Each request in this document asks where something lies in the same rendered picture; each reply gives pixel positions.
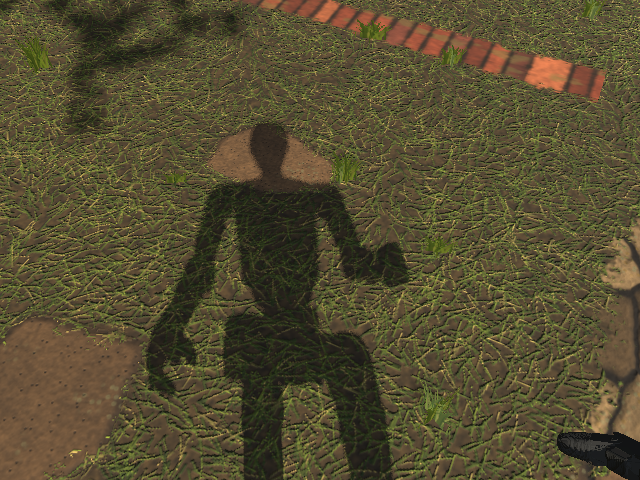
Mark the robot right hand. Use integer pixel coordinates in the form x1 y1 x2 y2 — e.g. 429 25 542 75
557 432 640 480

